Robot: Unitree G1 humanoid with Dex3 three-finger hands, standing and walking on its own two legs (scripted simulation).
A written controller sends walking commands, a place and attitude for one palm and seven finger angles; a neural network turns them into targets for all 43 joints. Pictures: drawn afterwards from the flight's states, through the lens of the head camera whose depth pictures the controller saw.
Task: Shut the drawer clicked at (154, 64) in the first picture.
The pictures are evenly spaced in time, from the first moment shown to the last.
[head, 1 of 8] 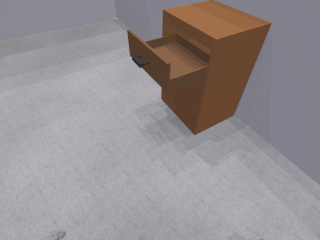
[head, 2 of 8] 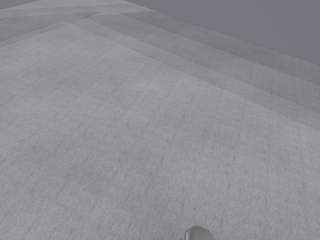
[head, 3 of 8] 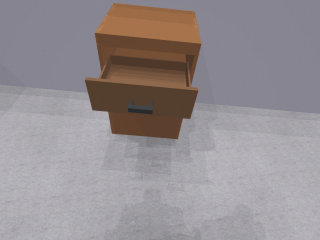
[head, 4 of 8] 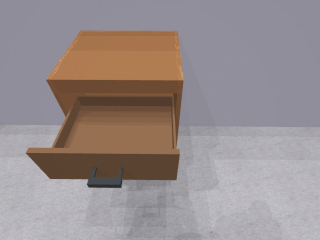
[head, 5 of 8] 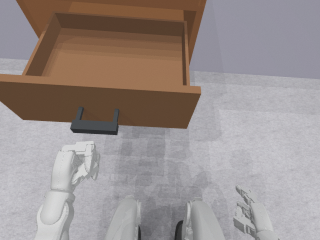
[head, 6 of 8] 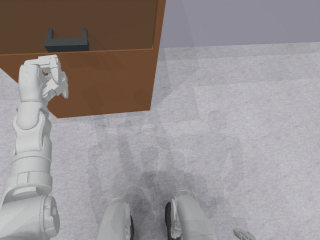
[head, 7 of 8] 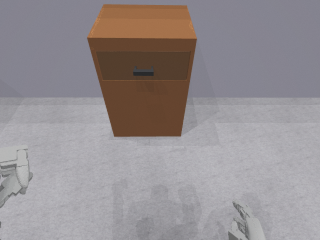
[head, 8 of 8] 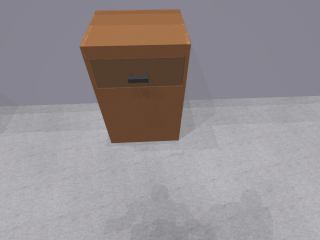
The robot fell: no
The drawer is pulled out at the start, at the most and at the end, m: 0.29 0.29 0.00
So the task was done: yes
